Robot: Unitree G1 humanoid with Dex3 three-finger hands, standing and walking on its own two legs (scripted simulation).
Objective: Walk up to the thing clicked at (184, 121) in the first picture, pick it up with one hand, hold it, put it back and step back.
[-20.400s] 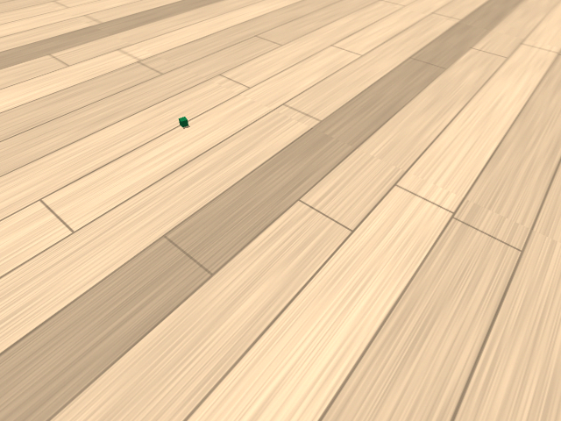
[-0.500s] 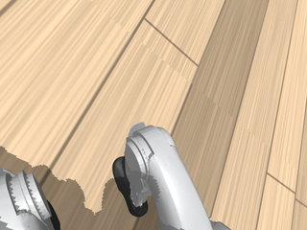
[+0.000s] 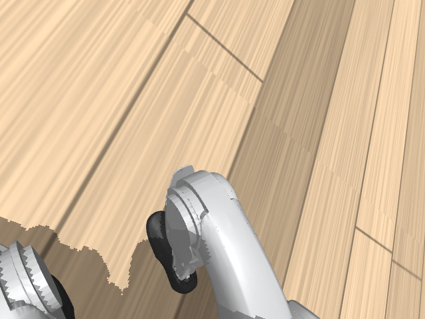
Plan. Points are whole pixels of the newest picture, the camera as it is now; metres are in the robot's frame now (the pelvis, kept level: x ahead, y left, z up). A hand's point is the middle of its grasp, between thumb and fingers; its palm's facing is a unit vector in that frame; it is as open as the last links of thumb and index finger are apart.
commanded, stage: rest palm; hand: left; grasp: from above
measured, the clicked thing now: out of the picture +0.47 +0.35 -0.29
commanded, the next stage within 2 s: close in 0.34 s
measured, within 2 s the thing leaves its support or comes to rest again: leaves its support in 1.98 s
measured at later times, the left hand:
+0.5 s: hand out of the picture +0.45 +0.34 -0.26, palm faces -0.36 -0.29 -0.89, open 11.4 cm
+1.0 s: hand out of the picture +0.46 +0.33 -0.26, palm faces -0.35 -0.27 -0.90, open 8.6 cm
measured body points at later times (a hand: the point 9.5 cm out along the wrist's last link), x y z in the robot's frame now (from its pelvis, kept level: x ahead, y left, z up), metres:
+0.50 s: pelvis +0.00 +0.00 +0.01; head +0.30 +0.12 +0.32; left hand +0.47 +0.35 -0.21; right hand +0.02 -0.24 -0.04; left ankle +0.07 +0.13 -0.27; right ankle +0.12 -0.12 -0.27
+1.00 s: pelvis +0.00 +0.00 +0.01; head +0.30 +0.13 +0.31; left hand +0.48 +0.34 -0.21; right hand +0.02 -0.24 -0.03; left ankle +0.07 +0.13 -0.27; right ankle +0.12 -0.12 -0.27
